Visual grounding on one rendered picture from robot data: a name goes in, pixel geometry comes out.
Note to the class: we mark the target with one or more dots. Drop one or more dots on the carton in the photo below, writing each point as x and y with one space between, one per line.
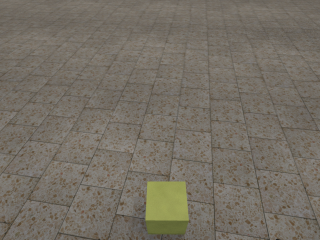
166 208

